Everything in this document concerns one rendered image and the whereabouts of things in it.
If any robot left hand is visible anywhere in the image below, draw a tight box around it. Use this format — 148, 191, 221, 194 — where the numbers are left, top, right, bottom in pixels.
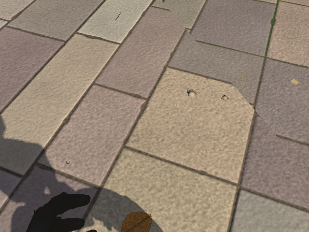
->
26, 192, 98, 232

